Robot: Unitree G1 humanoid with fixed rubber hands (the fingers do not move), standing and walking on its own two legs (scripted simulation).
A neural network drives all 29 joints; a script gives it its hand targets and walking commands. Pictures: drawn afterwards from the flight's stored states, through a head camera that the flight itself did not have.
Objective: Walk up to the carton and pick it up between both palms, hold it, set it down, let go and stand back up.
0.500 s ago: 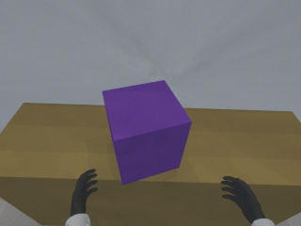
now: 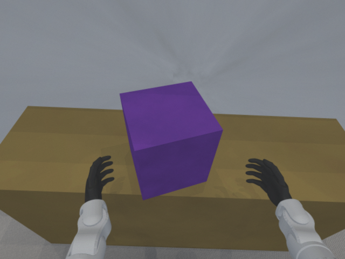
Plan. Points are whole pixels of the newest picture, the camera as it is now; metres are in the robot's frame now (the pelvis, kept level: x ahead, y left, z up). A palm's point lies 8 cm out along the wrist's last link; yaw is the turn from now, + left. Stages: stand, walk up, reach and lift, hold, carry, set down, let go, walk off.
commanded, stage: reach and lift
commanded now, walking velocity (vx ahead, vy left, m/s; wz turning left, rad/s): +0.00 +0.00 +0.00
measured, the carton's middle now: (166, 141) +0.45 +0.06 -0.02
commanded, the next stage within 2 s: none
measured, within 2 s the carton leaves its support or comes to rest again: neither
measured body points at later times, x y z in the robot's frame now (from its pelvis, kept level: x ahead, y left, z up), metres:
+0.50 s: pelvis +0.00 +0.00 +0.01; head +0.04 +0.00 +0.45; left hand +0.31 +0.22 +0.06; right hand +0.39 -0.19 +0.06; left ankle +0.01 +0.16 -0.74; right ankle -0.01 -0.09 -0.74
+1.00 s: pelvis -0.01 +0.00 +0.01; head +0.05 -0.01 +0.45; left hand +0.36 +0.24 +0.11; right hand +0.46 -0.16 +0.11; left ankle +0.01 +0.16 -0.74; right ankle -0.01 -0.09 -0.74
